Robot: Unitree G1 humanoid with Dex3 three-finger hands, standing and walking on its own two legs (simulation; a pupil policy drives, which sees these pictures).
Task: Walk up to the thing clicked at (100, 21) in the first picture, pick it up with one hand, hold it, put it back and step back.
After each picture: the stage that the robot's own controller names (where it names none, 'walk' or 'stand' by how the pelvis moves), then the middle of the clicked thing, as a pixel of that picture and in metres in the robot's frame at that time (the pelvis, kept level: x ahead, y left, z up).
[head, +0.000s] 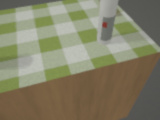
stand; (106, 18) +0.64 -0.08 +0.11
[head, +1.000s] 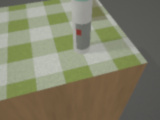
rise first; (81, 24) +0.54 +0.05 +0.14
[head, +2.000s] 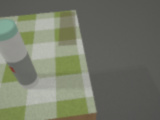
stand; (18, 59) +0.37 +0.26 +0.12
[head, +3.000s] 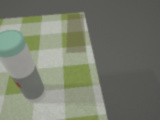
stand; (24, 72) +0.33 +0.20 +0.12
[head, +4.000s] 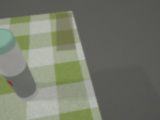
stand; (16, 71) +0.33 +0.22 +0.12
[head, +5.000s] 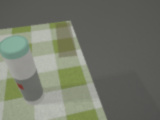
stand; (26, 75) +0.34 +0.20 +0.11
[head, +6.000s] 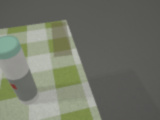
stand; (19, 75) +0.34 +0.22 +0.11
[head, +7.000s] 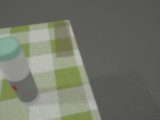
stand; (19, 76) +0.34 +0.22 +0.10
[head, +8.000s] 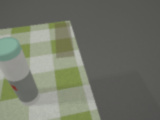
stand; (19, 76) +0.34 +0.22 +0.10
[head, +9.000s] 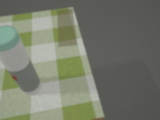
rise first; (20, 66) +0.35 +0.22 +0.11
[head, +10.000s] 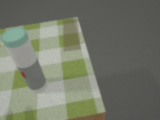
rise first; (28, 64) +0.38 +0.22 +0.12
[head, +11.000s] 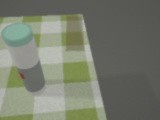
go down; (28, 65) +0.36 +0.20 +0.12
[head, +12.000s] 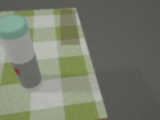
go down; (23, 60) +0.37 +0.20 +0.14
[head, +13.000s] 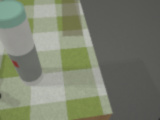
close in; (22, 51) +0.37 +0.19 +0.16
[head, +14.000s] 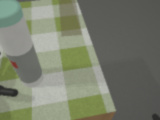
close in; (21, 51) +0.37 +0.18 +0.18
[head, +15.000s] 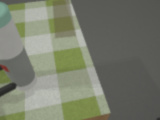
lift; (12, 55) +0.36 +0.20 +0.18
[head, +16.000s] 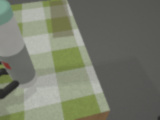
go down; (13, 52) +0.36 +0.19 +0.18
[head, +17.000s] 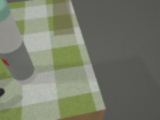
go down; (11, 49) +0.38 +0.20 +0.18
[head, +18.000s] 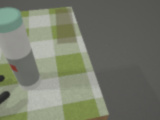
go down; (20, 56) +0.37 +0.20 +0.17
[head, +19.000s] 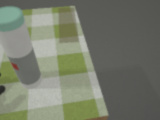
close; (21, 54) +0.37 +0.20 +0.16
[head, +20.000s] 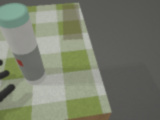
lift; (26, 51) +0.38 +0.19 +0.16
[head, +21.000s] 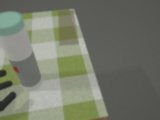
go down; (22, 57) +0.37 +0.20 +0.16
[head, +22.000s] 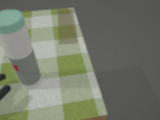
close; (22, 56) +0.37 +0.20 +0.16
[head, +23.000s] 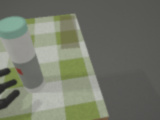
lift; (25, 60) +0.37 +0.20 +0.15
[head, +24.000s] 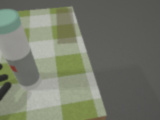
close; (19, 56) +0.37 +0.20 +0.16
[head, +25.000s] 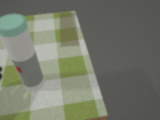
lift; (24, 58) +0.37 +0.20 +0.15
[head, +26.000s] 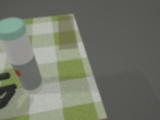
lift; (23, 61) +0.37 +0.20 +0.15
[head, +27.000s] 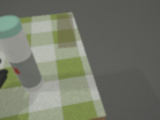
lift; (21, 59) +0.37 +0.20 +0.15
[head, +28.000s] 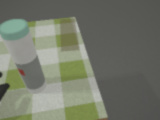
lift; (27, 61) +0.37 +0.20 +0.15
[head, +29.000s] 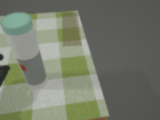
lift; (29, 56) +0.38 +0.19 +0.15
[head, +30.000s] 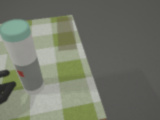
lift; (26, 62) +0.37 +0.19 +0.15
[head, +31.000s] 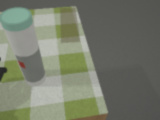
lift; (27, 53) +0.38 +0.19 +0.15
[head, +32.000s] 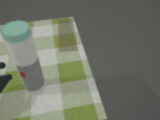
lift; (27, 63) +0.37 +0.19 +0.15
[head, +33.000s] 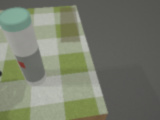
close; (27, 53) +0.38 +0.20 +0.15
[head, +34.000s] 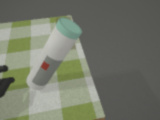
lift; (51, 57) +0.39 +0.12 +0.14
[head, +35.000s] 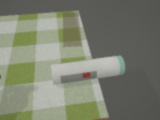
close; (87, 69) +0.41 +0.02 +0.05
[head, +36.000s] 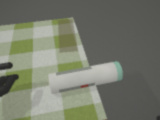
lift; (85, 77) +0.39 +0.01 +0.05
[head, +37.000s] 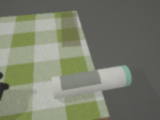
close; (91, 81) +0.35 +0.01 +0.06
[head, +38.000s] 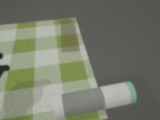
lift; (94, 99) +0.30 -0.01 +0.05
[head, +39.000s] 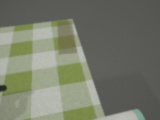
close; out of the picture +0.21 -0.02 +0.03
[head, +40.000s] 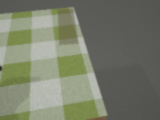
close; out of the picture +0.19 +0.09 -0.71
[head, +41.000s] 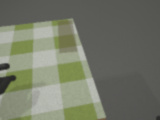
lift; out of the picture +0.19 +0.09 -0.72
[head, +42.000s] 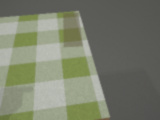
close; out of the picture +0.19 +0.09 -0.71
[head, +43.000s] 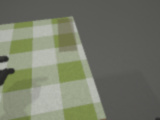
lift; out of the picture +0.19 +0.09 -0.72
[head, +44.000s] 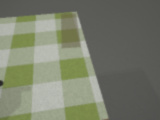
close; out of the picture +0.18 +0.09 -0.71
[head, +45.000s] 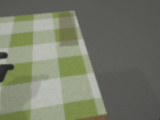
lift; out of the picture +0.20 +0.09 -0.71
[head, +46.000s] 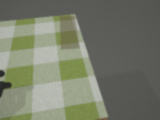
lift; out of the picture +0.19 +0.09 -0.71
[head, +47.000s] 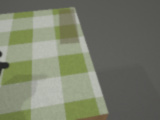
lift; out of the picture +0.20 +0.09 -0.70
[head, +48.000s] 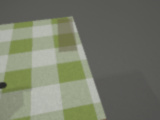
close; out of the picture +0.19 +0.09 -0.71
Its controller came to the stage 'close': yes
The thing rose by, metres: 0.00
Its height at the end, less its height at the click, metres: -0.85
